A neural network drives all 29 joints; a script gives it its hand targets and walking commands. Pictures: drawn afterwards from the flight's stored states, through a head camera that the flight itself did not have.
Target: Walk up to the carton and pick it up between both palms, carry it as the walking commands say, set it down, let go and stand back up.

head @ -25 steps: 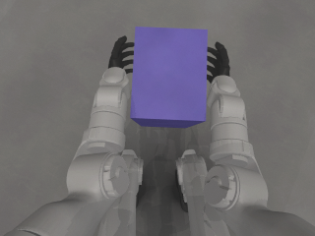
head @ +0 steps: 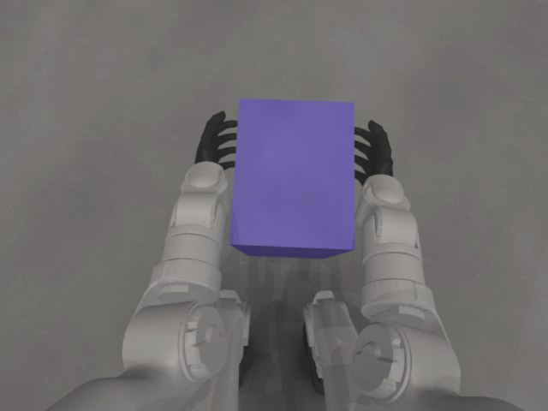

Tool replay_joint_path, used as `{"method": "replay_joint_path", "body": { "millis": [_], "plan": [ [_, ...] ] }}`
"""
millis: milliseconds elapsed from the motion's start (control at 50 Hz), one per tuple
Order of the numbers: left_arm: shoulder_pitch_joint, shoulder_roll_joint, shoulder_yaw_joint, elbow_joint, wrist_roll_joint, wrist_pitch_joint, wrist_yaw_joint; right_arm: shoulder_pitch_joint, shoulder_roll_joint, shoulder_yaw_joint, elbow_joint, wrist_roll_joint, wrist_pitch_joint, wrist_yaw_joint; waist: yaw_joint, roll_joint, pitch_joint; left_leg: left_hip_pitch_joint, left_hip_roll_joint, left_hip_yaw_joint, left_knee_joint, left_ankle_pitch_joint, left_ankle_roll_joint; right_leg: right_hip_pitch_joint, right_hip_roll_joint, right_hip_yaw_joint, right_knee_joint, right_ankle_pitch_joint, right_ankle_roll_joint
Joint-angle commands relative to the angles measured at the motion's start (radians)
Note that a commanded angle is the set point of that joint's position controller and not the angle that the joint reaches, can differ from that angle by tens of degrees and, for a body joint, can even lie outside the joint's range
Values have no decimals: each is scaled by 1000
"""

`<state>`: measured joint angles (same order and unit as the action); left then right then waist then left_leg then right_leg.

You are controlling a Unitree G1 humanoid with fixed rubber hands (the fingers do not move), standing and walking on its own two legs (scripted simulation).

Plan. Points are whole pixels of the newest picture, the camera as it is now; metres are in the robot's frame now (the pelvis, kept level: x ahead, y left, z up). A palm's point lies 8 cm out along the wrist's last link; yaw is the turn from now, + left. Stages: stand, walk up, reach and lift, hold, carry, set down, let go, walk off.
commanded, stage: reach and lift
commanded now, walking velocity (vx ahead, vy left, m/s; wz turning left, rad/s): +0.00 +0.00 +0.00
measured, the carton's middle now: (290, 195) +0.43 -0.02 -0.12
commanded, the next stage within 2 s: none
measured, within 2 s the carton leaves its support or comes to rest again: neither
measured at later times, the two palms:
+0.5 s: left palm (198, 158) +0.43 +0.10 +0.03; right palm (395, 173) +0.41 -0.14 +0.03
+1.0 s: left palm (180, 148) +0.41 +0.10 +0.10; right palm (423, 156) +0.39 -0.13 +0.10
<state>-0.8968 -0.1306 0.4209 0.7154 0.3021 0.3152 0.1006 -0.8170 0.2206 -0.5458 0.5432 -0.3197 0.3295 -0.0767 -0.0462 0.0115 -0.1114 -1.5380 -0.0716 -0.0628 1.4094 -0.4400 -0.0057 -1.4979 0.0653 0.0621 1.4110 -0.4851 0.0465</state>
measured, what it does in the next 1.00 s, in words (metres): rises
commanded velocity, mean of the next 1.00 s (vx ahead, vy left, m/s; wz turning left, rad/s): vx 0.00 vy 0.00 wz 0.00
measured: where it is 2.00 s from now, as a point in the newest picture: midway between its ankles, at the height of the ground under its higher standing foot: (276, 366)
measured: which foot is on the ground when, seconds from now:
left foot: down 0.00-1.00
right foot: down 0.00-1.00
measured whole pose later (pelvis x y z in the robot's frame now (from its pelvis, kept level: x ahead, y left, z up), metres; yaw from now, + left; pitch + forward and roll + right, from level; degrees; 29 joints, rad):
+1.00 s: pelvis +0.03 +0.00 +0.13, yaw +0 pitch +16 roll +0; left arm -0.59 -0.21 0.41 0.62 0.36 0.29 0.07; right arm -0.56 0.26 -0.43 0.53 -0.33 0.30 -0.07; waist -0.04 0.00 -0.01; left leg -0.79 -0.05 -0.07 0.80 -0.28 0.00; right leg -0.76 0.05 0.09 0.80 -0.31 0.03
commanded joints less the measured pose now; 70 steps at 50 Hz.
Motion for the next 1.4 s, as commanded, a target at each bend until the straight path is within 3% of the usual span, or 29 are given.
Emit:
{"method": "replay_joint_path", "body": {
  "millis": [0, 640, 920, 1380],
  "plan": [
    [-530, -1091, -503, 95, -112, -24, -202, -606, 1017, 587, 143, 131, -4, 220, -14, 41, -819, 586, -114, 36, -188, 185, -17, 391, 127, -69, -176, 220, -3],
    [-252, -1075, -531, 45, -67, -58, -223, -317, 1056, 654, 100, 112, -51, 185, 5, 9, -592, 920, -77, -8, -511, 290, 8, 761, 93, -4, -504, 339, -14],
    [-171, -1059, -525, -1, -47, -46, -242, -206, 1075, 623, 92, 88, -47, 192, 1, 5, -492, 1098, -57, -16, -687, 343, 10, 947, 72, 12, -687, 405, -22],
    [-54, -1081, -599, -126, -93, 60, -256, -50, 1095, 648, 36, 118, 64, 208, -11, -1, -338, 1368, -27, -21, -933, 408, 1, 1282, 44, 16, -925, 503, -15]
  ]
}}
